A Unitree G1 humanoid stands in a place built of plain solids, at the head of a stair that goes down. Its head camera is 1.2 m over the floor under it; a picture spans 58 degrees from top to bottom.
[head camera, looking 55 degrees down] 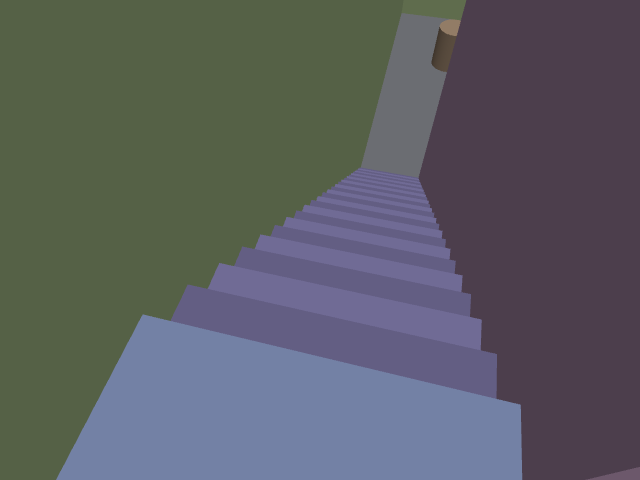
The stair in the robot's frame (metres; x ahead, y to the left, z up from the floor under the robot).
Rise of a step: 0.19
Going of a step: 0.22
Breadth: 1.10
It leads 14 degrees to the right of straight ahead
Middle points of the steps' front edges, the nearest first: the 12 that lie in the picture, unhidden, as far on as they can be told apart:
0.44 0.00 0.00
0.64 -0.05 -0.19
0.85 -0.10 -0.37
1.06 -0.15 -0.56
1.27 -0.21 -0.75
1.48 -0.26 -0.94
1.69 -0.31 -1.12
1.90 -0.36 -1.31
2.11 -0.41 -1.50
2.32 -0.46 -1.68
2.52 -0.51 -1.87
2.73 -0.56 -2.06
